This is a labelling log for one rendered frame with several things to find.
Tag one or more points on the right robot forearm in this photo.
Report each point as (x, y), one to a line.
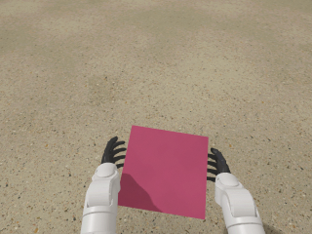
(239, 210)

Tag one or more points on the left robot forearm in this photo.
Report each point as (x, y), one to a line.
(101, 201)

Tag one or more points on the robot right hand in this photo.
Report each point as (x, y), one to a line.
(219, 164)

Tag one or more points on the carton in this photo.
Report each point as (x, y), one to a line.
(165, 172)

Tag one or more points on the robot left hand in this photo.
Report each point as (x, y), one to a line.
(110, 152)

